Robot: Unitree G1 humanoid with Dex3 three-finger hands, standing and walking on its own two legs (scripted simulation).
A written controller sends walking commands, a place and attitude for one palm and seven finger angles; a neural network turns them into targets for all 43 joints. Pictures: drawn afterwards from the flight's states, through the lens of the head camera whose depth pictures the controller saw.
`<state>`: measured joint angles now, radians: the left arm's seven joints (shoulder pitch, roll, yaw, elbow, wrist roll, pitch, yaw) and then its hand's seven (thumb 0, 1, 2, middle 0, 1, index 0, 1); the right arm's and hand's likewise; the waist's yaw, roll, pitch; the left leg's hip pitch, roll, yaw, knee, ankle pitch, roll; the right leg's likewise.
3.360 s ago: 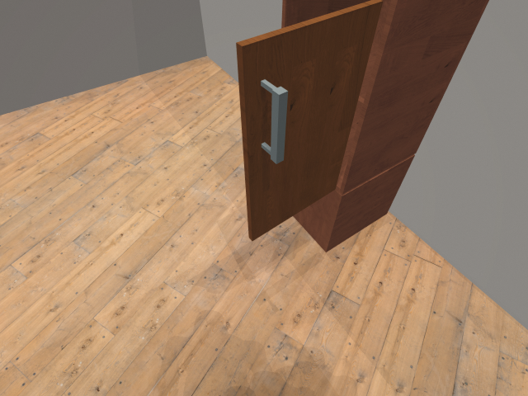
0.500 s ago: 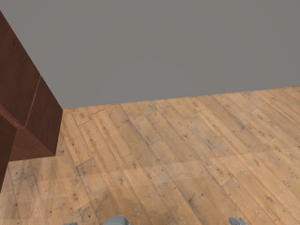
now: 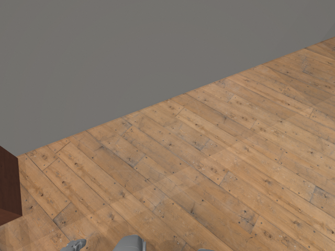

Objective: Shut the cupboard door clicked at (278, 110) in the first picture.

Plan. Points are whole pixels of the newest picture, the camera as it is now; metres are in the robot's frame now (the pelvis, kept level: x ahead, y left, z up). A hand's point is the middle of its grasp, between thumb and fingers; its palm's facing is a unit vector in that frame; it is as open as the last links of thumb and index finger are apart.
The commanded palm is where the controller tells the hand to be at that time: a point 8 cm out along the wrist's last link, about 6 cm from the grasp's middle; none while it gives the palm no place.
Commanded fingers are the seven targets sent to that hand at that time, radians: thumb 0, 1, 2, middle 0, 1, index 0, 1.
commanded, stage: walk around to get in front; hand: left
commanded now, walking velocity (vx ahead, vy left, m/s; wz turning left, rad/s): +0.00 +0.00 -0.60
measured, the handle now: out of the picture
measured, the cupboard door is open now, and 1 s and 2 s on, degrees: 93 93 93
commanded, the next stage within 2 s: walk to a spot facing it in 2.00 s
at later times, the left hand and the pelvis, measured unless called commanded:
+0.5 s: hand (123, 230) +0.18 +0.14 -0.15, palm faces -0.28 -0.92 -0.27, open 7.4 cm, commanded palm none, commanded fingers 0.00 0.90 0.90 -0.20 -0.30 -0.20 -0.30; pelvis +0.01 -0.03 +0.00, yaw -18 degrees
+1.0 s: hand (158, 211) +0.23 +0.05 -0.16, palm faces -0.55 -0.80 -0.25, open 7.4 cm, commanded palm none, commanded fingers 0.00 0.90 0.90 -0.20 -0.30 -0.20 -0.30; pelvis +0.03 -0.07 -0.01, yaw -36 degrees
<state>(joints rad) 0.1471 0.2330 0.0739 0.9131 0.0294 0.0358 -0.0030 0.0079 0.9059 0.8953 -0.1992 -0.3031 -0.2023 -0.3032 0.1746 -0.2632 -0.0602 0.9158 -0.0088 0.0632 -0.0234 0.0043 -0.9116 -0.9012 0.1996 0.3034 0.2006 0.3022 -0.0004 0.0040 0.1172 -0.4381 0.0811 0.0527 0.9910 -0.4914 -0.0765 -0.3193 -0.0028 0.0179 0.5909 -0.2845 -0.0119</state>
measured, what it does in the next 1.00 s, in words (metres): steps on the spot, turning right: left foot, then right foot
